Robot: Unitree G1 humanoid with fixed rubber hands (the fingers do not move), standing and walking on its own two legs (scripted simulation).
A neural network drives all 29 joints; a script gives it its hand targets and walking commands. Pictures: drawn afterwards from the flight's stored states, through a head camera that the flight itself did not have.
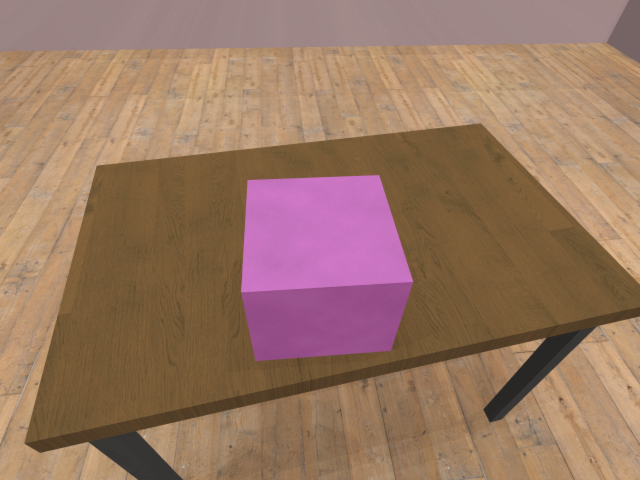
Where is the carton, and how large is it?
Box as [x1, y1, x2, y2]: [241, 175, 412, 360]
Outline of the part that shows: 378,175 248,180 241,294 255,360 390,350 409,293 412,279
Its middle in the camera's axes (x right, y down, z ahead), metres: +0.00 +0.05 +0.63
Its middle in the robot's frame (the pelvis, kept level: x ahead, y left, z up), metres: +0.46 +0.02 -0.01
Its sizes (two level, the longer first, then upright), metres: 0.222 0.217 0.184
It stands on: a table, 0.67 m high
